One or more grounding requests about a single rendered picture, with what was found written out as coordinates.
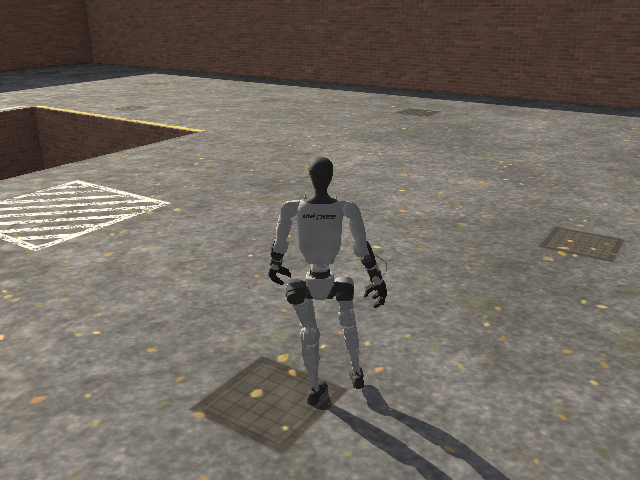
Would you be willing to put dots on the robot left upper arm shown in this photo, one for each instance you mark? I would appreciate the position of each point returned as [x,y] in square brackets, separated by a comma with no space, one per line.
[288,210]

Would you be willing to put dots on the robot right forearm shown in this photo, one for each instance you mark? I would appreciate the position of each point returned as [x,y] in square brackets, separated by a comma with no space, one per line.
[371,266]

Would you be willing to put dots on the robot right upper arm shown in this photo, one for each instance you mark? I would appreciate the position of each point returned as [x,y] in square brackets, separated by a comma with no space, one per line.
[351,210]

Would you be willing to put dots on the left robot hand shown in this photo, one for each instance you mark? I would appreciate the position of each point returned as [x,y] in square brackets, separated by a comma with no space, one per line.
[282,270]

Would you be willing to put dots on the right robot hand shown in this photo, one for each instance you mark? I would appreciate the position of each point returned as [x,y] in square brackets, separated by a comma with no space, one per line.
[381,291]

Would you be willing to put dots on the robot right thigh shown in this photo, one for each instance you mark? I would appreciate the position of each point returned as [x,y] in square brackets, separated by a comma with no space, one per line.
[344,292]

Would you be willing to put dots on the right robot shin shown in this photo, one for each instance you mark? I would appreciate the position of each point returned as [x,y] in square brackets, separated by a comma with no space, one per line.
[352,343]

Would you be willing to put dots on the robot left forearm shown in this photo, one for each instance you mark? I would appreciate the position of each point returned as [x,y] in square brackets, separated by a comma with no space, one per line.
[276,258]

